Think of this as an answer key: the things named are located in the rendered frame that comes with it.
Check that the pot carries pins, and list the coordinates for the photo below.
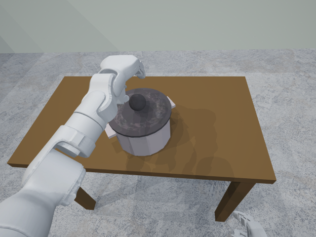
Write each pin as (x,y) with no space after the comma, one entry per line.
(143,146)

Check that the left robot upper arm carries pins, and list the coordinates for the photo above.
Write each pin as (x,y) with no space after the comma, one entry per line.
(29,212)

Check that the robot left hand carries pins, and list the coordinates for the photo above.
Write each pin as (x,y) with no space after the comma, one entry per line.
(129,65)

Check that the knob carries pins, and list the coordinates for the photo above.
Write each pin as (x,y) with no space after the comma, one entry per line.
(137,102)

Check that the lid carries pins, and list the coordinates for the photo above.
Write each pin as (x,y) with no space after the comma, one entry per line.
(151,119)

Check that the robot right hand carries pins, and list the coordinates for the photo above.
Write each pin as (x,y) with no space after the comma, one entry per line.
(254,229)

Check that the left robot forearm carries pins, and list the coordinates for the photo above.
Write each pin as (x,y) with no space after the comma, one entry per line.
(80,133)

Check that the table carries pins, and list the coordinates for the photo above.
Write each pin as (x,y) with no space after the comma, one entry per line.
(214,135)

